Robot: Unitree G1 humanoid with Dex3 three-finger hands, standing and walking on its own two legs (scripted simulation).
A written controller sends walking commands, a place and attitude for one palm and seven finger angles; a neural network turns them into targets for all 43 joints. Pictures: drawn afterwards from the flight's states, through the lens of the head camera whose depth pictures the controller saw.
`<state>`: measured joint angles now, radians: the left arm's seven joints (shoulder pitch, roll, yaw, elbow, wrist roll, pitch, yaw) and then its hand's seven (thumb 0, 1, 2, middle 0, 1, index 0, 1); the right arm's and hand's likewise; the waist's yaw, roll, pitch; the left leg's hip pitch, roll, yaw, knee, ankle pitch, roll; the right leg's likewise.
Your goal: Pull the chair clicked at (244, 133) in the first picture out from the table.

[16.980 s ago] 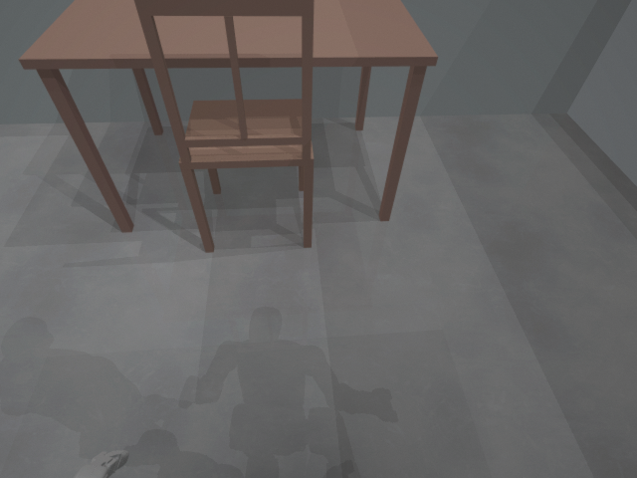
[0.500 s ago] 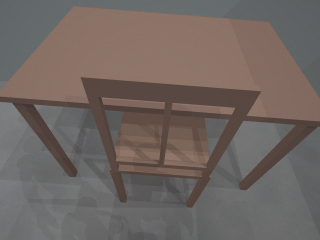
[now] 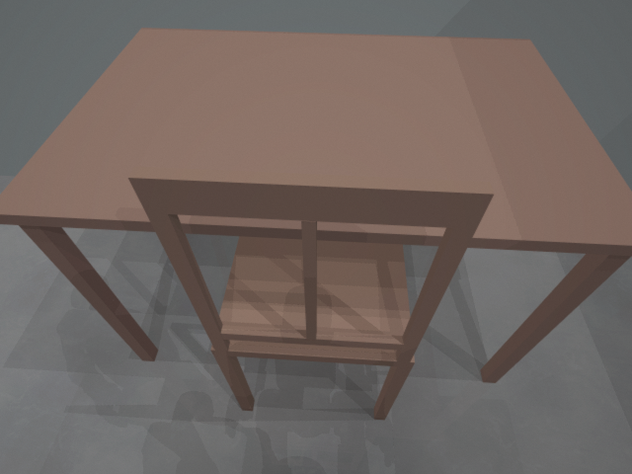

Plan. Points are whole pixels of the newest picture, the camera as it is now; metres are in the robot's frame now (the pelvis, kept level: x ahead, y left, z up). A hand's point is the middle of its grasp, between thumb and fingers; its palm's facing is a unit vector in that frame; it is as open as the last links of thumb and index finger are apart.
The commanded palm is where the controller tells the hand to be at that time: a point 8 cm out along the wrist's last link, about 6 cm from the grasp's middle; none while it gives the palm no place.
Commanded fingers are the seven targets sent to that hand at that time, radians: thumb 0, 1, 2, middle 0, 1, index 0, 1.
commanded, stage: come to a stop and stand still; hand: left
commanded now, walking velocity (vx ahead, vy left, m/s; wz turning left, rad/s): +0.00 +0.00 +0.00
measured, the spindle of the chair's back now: (310, 287) +0.40 +0.04 -0.06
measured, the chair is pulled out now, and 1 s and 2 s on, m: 0.00 0.00 0.00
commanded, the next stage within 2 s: look again from close up in 0.60 s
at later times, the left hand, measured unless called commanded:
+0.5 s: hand out of the picture -0.06 +0.14 -0.17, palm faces +0.03 -0.99 -0.16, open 7.4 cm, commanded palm none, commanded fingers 0.00 0.90 0.90 -0.20 -0.30 -0.20 -0.30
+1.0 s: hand out of the picture -0.06 +0.18 -0.18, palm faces +0.01 -0.97 -0.22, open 7.4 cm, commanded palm none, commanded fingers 0.00 0.90 0.90 -0.20 -0.30 -0.20 -0.30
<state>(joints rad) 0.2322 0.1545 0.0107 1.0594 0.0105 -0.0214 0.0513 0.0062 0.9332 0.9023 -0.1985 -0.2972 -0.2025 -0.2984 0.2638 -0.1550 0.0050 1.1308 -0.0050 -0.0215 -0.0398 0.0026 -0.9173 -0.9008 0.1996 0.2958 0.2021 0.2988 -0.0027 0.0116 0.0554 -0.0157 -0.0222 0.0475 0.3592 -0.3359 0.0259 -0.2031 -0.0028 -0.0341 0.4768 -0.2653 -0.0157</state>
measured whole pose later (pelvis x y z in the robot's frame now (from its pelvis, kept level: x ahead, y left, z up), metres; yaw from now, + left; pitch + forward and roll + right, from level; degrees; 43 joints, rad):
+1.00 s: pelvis -0.06 +0.01 -0.01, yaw -1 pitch -2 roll +1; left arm 0.34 0.13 -0.01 1.09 0.02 -0.01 0.05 0.01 0.91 0.90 -0.20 -0.30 -0.20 -0.30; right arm 0.33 -0.14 0.00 1.08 -0.02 -0.01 -0.02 0.00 -0.91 -0.90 0.20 0.30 0.20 0.30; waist -0.01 0.02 -0.02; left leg -0.15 -0.04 0.08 0.51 -0.33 0.04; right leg -0.32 -0.02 -0.01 0.56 -0.21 -0.01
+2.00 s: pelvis -0.06 +0.00 +0.00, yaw -1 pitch -2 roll +1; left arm 0.33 0.12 -0.01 1.10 0.02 -0.02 0.04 0.01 0.91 0.90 -0.20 -0.30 -0.20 -0.30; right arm 0.31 -0.12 0.01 1.14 0.00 -0.03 -0.02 0.00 -0.91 -0.90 0.20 0.30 0.20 0.30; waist 0.00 -0.01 0.02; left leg -0.10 -0.03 0.07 0.42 -0.29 0.04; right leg -0.26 -0.01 -0.02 0.46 -0.17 -0.01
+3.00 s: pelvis -0.05 +0.00 +0.00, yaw -1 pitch -1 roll +1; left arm 0.35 0.10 0.00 1.11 0.01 -0.02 0.04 0.01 0.91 0.90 -0.20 -0.30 -0.20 -0.30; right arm 0.34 -0.11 0.01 1.16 0.00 -0.03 -0.03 0.00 -0.91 -0.90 0.20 0.30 0.20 0.30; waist 0.00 0.00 0.02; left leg -0.10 -0.02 0.07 0.41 -0.30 0.03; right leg -0.26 0.00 -0.02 0.47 -0.18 -0.02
